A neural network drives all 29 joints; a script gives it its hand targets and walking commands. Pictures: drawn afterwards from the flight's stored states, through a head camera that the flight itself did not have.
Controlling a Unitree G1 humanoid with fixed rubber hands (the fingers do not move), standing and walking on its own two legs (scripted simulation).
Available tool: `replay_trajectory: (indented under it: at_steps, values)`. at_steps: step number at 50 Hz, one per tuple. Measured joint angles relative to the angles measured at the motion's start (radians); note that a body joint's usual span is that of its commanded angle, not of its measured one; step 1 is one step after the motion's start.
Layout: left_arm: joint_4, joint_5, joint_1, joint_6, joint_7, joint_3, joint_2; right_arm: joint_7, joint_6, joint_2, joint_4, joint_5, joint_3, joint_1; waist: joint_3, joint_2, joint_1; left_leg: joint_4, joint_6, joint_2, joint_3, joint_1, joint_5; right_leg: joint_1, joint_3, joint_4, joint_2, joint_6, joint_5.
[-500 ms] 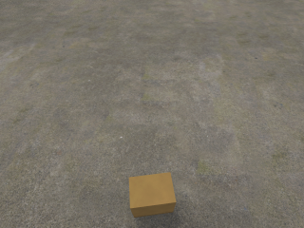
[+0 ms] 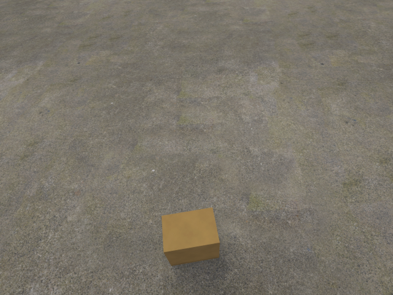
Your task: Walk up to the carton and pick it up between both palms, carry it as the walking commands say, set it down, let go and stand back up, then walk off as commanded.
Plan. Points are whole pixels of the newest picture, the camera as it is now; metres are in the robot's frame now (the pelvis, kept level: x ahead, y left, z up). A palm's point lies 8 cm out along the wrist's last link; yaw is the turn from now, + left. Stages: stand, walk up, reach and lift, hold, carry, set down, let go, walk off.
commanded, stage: walk up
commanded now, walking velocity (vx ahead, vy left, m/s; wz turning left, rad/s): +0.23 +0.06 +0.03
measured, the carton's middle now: (191, 237) +0.46 +0.07 -0.66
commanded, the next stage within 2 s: stand in 0.88 s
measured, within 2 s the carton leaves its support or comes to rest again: neither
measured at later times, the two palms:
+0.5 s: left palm out of the picture +0.12 +0.31 -0.15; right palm out of the picture +0.05 -0.16 -0.11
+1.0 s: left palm out of the picture +0.13 +0.29 -0.14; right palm out of the picture +0.07 -0.15 -0.14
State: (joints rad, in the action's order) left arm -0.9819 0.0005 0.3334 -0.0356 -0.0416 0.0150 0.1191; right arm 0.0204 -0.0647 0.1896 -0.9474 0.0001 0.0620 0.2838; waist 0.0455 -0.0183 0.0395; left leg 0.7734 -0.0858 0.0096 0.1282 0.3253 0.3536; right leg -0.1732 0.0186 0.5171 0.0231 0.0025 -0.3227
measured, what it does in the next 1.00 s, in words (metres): steps on the spot: left foot, then right foot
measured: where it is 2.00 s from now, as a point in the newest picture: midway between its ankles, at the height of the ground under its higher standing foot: outside the picture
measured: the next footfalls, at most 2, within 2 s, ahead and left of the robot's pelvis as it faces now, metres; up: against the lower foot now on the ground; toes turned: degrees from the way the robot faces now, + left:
left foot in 0.20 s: +0.06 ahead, +0.14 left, +0.00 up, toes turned +4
right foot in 0.64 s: +0.13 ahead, -0.06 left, +0.00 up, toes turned +10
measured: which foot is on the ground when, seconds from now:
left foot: up 0.00-0.18, down 0.20-1.00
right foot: down 0.00-0.20, up 0.22-0.62, down 0.64-1.00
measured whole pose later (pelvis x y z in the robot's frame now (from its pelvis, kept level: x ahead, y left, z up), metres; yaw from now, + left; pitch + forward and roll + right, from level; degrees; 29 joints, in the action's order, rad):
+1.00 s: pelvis +0.07 +0.07 -0.01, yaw +2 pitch +0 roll +0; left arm -0.99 0.00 0.20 -0.02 -0.03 -0.01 0.14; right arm 0.02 0.00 0.17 -0.97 0.00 0.01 0.34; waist 0.02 0.00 0.04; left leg 0.50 -0.08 0.05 0.12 0.16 0.35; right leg -0.30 0.00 0.55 0.02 0.02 -0.25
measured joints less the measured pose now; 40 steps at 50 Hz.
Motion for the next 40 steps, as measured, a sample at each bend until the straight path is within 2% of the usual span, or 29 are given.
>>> replay_trajectory:
  at_steps: [6, 9, 10, 12, 16, 19, 22, 30, 32, 36, 40]
  values:
    - [-0.002, 0.000, 0.025, 0.038, 0.002, -0.031, 0.025, -0.019, 0.050, 0.001, 0.001, 0.000, 0.001, -0.005, -0.008, 0.001, 0.000, -0.011, 0.015, -0.028, -0.018, 0.001, 0.025, -0.010, 0.000, -0.074, 0.000, 0.000, 0.036]
    - [-0.005, 0.000, 0.030, 0.040, 0.009, -0.048, 0.050, -0.023, 0.078, 0.002, 0.001, 0.000, -0.005, -0.004, -0.014, 0.006, 0.001, -0.172, 0.016, -0.053, -0.020, -0.020, 0.013, -0.012, -0.004, -0.078, -0.001, 0.022, 0.030]
    - [-0.005, 0.000, 0.028, 0.040, 0.011, -0.050, 0.060, -0.023, 0.089, 0.001, 0.001, 0.000, -0.006, -0.001, -0.014, 0.008, 0.001, -0.243, 0.019, -0.058, -0.019, -0.037, -0.033, -0.016, -0.005, -0.064, 0.001, 0.030, 0.019]
    - [-0.006, 0.000, 0.017, 0.038, 0.016, -0.054, 0.080, -0.023, 0.102, -0.005, -0.003, 0.000, -0.014, 0.010, -0.016, 0.031, 0.002, -0.242, 0.029, -0.039, -0.012, -0.043, -0.068, -0.057, -0.007, 0.063, 0.014, 0.031, -0.021]
    - [-0.005, 0.000, -0.012, 0.034, 0.030, -0.055, 0.097, -0.023, 0.106, -0.005, -0.005, 0.000, -0.019, 0.053, -0.033, 0.033, 0.002, -0.287, 0.024, -0.025, -0.013, -0.087, -0.062, -0.191, -0.007, 0.363, 0.015, 0.031, -0.045]
    - [-0.005, 0.000, -0.050, 0.034, 0.038, -0.055, 0.103, -0.023, 0.111, -0.006, -0.005, 0.000, -0.033, 0.075, -0.033, 0.034, 0.001, -0.313, 0.016, -0.027, -0.012, -0.111, -0.063, -0.273, -0.005, 0.427, 0.015, 0.031, -0.047]
    - [-0.005, 0.000, -0.097, 0.028, 0.038, -0.054, 0.101, -0.016, 0.114, -0.015, -0.016, 0.000, -0.040, 0.084, -0.027, 0.045, 0.001, -0.332, 0.011, -0.020, -0.011, -0.134, -0.063, -0.313, -0.005, 0.399, 0.015, 0.031, -0.028]
    - [-0.005, 0.000, -0.160, 0.011, 0.030, -0.035, 0.051, -0.001, 0.090, -0.019, -0.021, 0.000, -0.054, 0.084, -0.029, 0.047, 0.000, -0.332, 0.001, 0.041, -0.010, -0.166, -0.038, -0.215, -0.007, 0.132, 0.015, 0.031, 0.038]
    - [-0.005, 0.000, -0.158, 0.011, 0.024, -0.032, 0.043, 0.000, 0.082, -0.019, -0.021, 0.000, -0.054, 0.084, -0.027, 0.048, 0.000, -0.312, 0.001, 0.059, -0.009, -0.166, -0.023, -0.159, -0.011, 0.054, 0.016, 0.030, 0.118]
    - [-0.010, 0.000, -0.153, 0.011, 0.021, -0.031, 0.027, 0.000, 0.074, -0.019, -0.021, 0.000, -0.053, 0.067, -0.028, 0.011, 0.001, -0.273, 0.001, 0.043, -0.011, -0.167, 0.007, -0.132, -0.018, 0.042, 0.002, 0.022, 0.057]
    - [-0.010, 0.000, -0.152, 0.012, 0.014, -0.031, 0.026, 0.000, 0.071, -0.019, -0.021, 0.000, -0.053, 0.059, -0.029, 0.008, 0.001, -0.273, 0.002, 0.040, -0.011, -0.167, 0.005, -0.132, -0.018, 0.042, -0.001, 0.021, 0.060]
